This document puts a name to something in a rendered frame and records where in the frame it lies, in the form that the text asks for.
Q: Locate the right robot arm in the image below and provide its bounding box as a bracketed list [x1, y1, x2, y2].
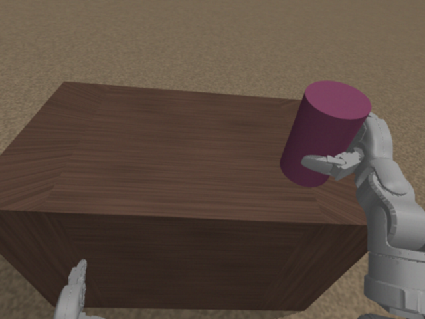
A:
[354, 159, 425, 319]

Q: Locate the can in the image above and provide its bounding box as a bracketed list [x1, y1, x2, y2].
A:
[280, 80, 372, 187]

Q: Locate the left robot hand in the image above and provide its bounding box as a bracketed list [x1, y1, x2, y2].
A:
[53, 259, 105, 319]

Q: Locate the right robot hand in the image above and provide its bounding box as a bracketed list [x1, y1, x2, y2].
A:
[301, 112, 393, 181]

